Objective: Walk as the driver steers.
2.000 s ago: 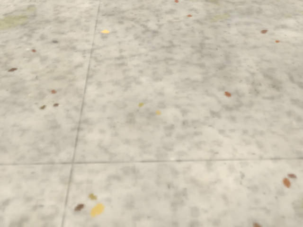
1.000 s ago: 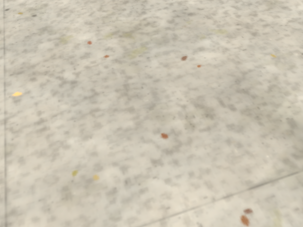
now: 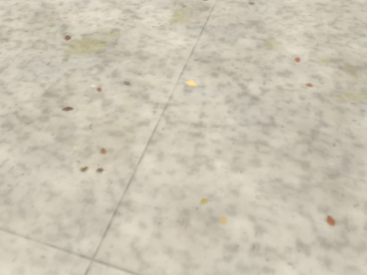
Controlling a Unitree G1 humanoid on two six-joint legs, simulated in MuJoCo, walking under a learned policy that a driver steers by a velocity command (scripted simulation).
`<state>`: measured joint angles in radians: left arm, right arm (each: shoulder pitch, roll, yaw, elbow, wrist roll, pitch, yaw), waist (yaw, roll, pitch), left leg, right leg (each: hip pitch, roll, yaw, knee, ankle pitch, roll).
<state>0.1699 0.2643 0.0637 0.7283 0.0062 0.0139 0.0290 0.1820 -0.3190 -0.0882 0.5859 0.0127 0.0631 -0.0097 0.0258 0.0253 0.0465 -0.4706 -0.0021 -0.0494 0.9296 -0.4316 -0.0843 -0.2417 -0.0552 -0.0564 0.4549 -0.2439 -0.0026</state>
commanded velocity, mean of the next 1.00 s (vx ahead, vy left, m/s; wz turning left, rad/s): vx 0.00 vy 0.00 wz -0.27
